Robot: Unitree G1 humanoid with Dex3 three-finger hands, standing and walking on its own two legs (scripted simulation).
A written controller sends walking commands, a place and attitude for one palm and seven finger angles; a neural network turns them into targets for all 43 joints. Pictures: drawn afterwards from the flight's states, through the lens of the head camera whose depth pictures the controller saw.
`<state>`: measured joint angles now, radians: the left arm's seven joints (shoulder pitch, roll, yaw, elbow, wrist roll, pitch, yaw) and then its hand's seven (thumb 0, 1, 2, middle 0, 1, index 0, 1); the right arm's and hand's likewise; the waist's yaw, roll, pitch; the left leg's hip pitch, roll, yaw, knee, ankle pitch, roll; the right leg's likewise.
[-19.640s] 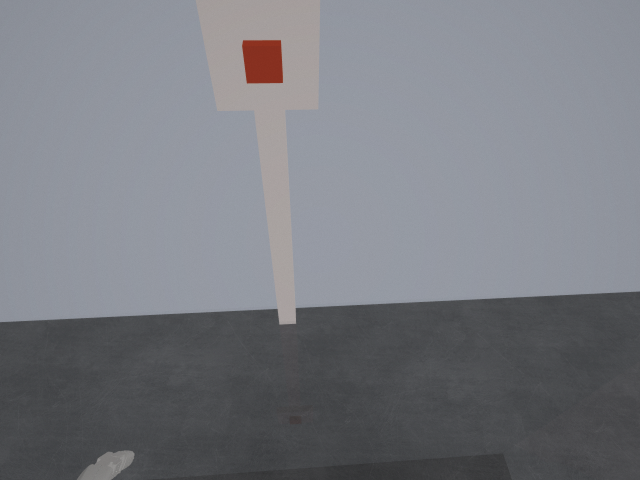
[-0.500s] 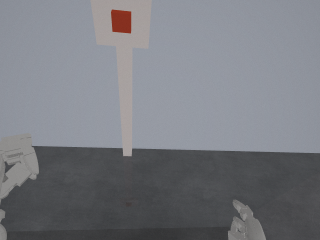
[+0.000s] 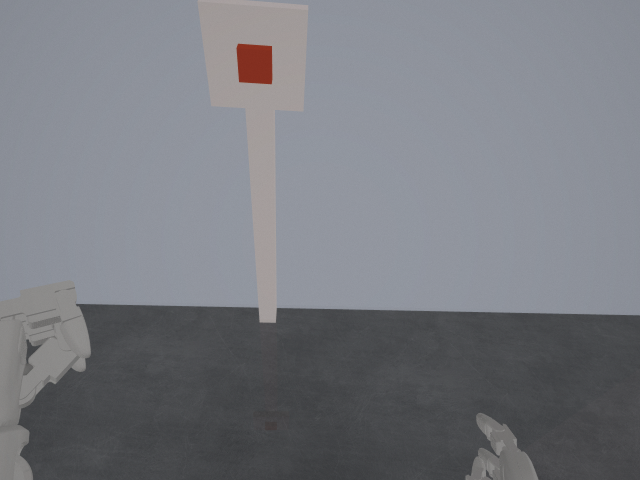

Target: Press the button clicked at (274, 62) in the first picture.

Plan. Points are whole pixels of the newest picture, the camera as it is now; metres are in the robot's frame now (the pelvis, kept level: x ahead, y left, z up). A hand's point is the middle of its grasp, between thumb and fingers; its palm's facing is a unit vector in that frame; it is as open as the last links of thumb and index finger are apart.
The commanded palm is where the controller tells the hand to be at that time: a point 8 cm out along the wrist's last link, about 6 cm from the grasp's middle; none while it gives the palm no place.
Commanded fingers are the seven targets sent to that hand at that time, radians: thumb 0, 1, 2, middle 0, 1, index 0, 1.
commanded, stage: stop stepping back and stand still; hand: left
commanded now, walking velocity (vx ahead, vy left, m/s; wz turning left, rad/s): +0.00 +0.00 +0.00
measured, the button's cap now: (255, 63) +0.77 +0.18 +0.18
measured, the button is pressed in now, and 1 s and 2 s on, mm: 0 0 0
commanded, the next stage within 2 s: let the arm hang, fingers relaxed in 0.22 s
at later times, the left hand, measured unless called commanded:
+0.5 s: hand (126, 471) +0.15 +0.25 -0.09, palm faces +0.02 -0.92 -0.39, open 3.0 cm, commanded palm none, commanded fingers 0.00 0.90 0.90 -0.93 -1.10 -0.93 -1.10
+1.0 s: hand out of the picture -0.03 +0.24 -0.17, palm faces +0.05 -0.94 -0.33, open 6.4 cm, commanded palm none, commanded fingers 0.00 0.90 0.90 -0.20 -0.30 -0.20 -0.30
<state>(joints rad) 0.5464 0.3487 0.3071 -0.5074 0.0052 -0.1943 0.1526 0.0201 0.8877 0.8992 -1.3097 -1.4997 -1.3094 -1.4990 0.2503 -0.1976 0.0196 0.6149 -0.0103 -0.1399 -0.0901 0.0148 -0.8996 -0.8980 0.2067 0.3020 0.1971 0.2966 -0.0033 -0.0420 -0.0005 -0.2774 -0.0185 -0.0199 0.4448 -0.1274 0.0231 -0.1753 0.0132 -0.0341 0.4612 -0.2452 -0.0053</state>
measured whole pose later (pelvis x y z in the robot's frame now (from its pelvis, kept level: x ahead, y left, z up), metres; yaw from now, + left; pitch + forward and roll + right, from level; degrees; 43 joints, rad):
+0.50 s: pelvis -0.01 +0.01 -0.01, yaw +1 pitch -1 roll -1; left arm 0.27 0.32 0.07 0.44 0.04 0.03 0.00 0.01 0.90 0.90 -1.20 -1.40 -1.20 -1.40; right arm 0.11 -0.29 -0.01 0.81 -0.01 -0.04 0.01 0.01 -0.90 -0.90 0.21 0.30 0.20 0.30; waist -0.02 0.05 0.03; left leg -0.41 -0.04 -0.03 0.60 -0.18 0.04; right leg -0.29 -0.01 -0.05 0.62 -0.31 0.00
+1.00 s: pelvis +0.01 -0.01 +0.00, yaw +3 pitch -4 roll -2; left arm 0.30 0.31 0.03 1.16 0.02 0.02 0.00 0.01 0.90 0.90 -0.37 -0.49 -0.37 -0.49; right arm 0.25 -0.26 -0.03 1.08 -0.02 0.03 -0.01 0.01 -0.90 -0.90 0.21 0.30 0.20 0.30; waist 0.00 0.04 0.06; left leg -0.28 -0.02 -0.07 0.51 -0.17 0.01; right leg -0.13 0.03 -0.07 0.46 -0.28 -0.03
